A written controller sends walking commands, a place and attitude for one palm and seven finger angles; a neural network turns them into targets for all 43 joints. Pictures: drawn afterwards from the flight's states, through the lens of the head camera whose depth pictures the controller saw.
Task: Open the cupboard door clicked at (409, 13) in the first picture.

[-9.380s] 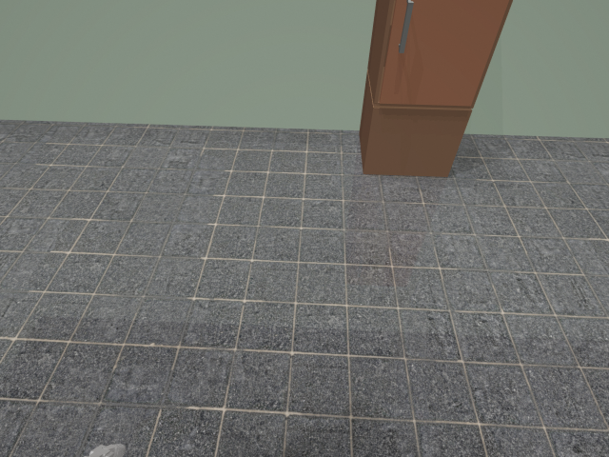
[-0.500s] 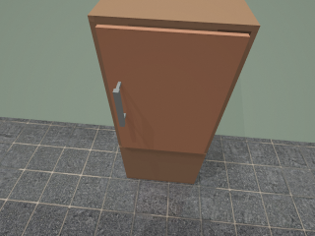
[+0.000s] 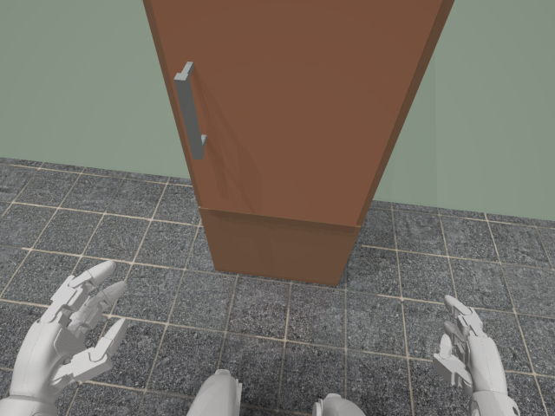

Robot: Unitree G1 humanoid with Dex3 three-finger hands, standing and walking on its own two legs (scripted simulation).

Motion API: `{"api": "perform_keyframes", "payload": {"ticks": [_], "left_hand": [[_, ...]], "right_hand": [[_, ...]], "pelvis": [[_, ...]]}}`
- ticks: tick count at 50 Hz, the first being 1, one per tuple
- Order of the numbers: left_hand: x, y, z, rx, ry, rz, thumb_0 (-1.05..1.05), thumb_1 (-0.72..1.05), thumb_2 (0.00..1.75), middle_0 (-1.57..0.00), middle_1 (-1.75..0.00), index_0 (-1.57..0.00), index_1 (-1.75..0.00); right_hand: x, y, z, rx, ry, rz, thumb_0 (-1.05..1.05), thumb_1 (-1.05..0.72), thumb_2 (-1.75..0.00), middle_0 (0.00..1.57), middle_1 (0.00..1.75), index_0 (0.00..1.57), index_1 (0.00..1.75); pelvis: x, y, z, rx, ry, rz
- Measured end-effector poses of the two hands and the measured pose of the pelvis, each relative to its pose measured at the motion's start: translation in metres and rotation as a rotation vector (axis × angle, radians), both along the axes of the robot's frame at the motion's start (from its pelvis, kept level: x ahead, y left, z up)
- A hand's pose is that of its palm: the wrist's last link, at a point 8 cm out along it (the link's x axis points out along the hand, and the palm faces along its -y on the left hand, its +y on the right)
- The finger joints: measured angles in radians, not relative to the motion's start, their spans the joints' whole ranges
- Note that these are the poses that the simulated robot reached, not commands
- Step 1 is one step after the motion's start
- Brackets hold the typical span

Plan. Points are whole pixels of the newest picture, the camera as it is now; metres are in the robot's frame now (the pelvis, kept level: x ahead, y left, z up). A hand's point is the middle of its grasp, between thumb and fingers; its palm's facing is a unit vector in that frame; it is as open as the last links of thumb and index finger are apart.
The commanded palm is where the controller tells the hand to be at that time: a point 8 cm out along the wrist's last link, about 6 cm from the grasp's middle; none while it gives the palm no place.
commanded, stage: raise the hand with hooked fingers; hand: left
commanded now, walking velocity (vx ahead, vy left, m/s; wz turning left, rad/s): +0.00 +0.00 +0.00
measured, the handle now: (194, 114) +0.59 +0.21 +0.08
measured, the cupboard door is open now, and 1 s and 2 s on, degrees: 0 0 0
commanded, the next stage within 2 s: move the hooked fingers beside the handle in 1.66 s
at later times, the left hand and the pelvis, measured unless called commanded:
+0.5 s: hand (85, 297) +0.25 +0.27 +0.06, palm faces -0.04 -1.00 -0.05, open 11.7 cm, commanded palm +0.22 +0.32 +0.07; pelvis +0.00 +0.03 +0.01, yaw -1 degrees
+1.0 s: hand (58, 259) +0.28 +0.31 +0.08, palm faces -0.03 -1.00 -0.04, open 13.9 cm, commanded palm +0.26 +0.36 +0.09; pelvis +0.01 +0.05 +0.03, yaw +0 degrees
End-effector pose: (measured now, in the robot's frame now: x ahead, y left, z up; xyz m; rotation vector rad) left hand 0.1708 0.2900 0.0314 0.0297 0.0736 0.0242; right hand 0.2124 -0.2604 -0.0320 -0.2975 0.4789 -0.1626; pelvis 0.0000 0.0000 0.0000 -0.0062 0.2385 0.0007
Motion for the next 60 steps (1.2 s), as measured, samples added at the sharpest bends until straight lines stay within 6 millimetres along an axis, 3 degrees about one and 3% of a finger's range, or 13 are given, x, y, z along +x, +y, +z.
{"api": "perform_keyframes", "payload": {"ticks": [4, 10, 16, 21, 27, 43, 50, 60], "left_hand": [[-0.003, 0.007, 0.005, 0.016, -0.054, 0.025, 0.01, 0.49, 0.73, -0.23, -0.56, -0.23, -0.56], [0.031, 0.006, 0.017, 0.019, -0.046, -0.084, 0.01, 0.35, 0.67, -0.24, -0.65, -0.24, -0.65], [0.051, 0.019, 0.027, 0.007, 0.009, -0.077, 0.01, 0.21, 0.61, -0.25, -0.74, -0.25, -0.74], [0.054, 0.031, 0.031, 0.019, -0.004, -0.051, 0.01, 0.09, 0.56, -0.26, -0.81, -0.25, -0.81], [0.057, 0.037, 0.027, 0.012, -0.013, -0.068, 0.00, -0.05, 0.50, -0.27, -0.90, -0.26, -0.90], [0.080, 0.068, 0.044, 0.006, -0.020, -0.050, -0.01, -0.41, 0.34, -0.29, -1.14, -0.29, -1.13], [0.091, 0.075, 0.052, 0.011, -0.025, -0.050, -0.01, -0.48, 0.31, -0.30, -1.18, -0.30, -1.18], [0.111, 0.077, 0.062, 0.007, -0.023, -0.054, -0.01, -0.50, 0.31, -0.30, -1.19, -0.30, -1.19]], "right_hand": [[-0.009, 0.005, -0.017, -0.015, 0.043, 0.014, 0.01, -0.91, -0.90, 0.20, 0.30, 0.20, 0.30], [-0.044, 0.021, -0.039, 0.037, 0.153, -0.014, 0.01, -0.91, -0.90, 0.20, 0.30, 0.20, 0.30], [-0.081, 0.031, -0.041, 0.087, 0.229, -0.084, 0.01, -0.90, -0.90, 0.20, 0.30, 0.20, 0.30], [-0.096, 0.032, -0.037, 0.068, 0.266, -0.104, 0.01, -0.90, -0.90, 0.20, 0.30, 0.20, 0.30], [-0.090, 0.034, -0.027, 0.018, 0.261, -0.094, 0.01, -0.90, -0.90, 0.20, 0.30, 0.20, 0.30], [-0.038, 0.071, 0.005, 0.014, 0.156, 0.016, 0.01, -0.90, -0.90, 0.20, 0.30, 0.20, 0.30], [-0.039, 0.071, 0.002, 0.018, 0.186, 0.018, 0.01, -0.90, -0.90, 0.20, 0.30, 0.20, 0.30], [-0.059, 0.053, -0.004, 0.014, 0.257, -0.034, 0.01, -0.90, -0.90, 0.20, 0.30, 0.20, 0.30]], "pelvis": [[-0.004, -0.003, -0.008, -0.021, -0.001, 0.013], [-0.008, -0.001, -0.006, -0.036, 0.000, 0.014], [-0.006, 0.009, 0.007, -0.029, 0.010, -0.007], [-0.003, 0.022, 0.011, -0.029, 0.019, -0.013], [-0.001, 0.035, 0.013, -0.035, 0.020, -0.009], [0.008, 0.048, 0.025, -0.056, 0.000, 0.008], [0.011, 0.048, 0.027, -0.057, -0.003, 0.009], [0.013, 0.041, 0.031, -0.048, -0.003, 0.004]]}}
